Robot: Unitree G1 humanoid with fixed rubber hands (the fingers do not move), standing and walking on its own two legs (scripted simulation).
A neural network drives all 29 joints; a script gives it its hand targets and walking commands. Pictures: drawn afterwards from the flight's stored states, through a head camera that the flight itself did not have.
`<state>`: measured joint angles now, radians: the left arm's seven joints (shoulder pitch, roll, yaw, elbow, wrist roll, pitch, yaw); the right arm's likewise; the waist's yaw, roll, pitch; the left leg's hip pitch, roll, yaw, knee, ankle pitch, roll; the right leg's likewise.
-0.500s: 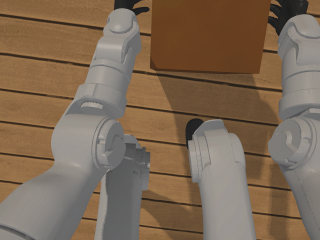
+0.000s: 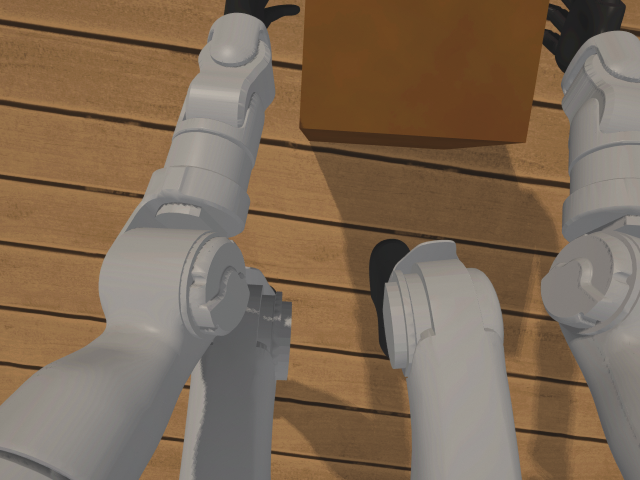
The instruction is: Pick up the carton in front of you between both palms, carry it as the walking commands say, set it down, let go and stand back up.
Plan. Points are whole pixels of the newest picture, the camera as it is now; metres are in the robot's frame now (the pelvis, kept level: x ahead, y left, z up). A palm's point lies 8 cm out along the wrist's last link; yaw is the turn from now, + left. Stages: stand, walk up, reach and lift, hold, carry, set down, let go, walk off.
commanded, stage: set down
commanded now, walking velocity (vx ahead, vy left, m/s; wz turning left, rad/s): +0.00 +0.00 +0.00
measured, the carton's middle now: (398, 54) +0.52 -0.16 -0.26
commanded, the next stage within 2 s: let go in 1.46 s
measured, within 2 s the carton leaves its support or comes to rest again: neither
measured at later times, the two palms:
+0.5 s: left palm (236, 35) +0.54 +0.01 -0.17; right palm (631, 47) +0.47 -0.36 -0.17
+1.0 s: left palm out of the picture +0.54 +0.01 -0.01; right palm out of the picture +0.46 -0.37 -0.01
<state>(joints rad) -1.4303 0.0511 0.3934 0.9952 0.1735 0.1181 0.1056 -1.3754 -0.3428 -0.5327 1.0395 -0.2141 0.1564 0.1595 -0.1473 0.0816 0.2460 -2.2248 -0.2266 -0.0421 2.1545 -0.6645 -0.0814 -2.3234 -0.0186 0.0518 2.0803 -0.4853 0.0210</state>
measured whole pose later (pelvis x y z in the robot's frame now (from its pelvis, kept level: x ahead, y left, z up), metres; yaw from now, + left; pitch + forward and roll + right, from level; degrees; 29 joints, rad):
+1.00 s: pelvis +0.00 -0.01 +0.10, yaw -2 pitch +44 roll +6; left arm -1.21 0.14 0.21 0.82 -0.02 0.21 0.19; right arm -1.21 -0.43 -0.33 0.95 0.04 0.15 0.08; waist -0.11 0.04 0.06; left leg -1.96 -0.11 -0.01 1.78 -0.60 -0.06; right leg -2.09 0.03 0.06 1.73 -0.40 -0.01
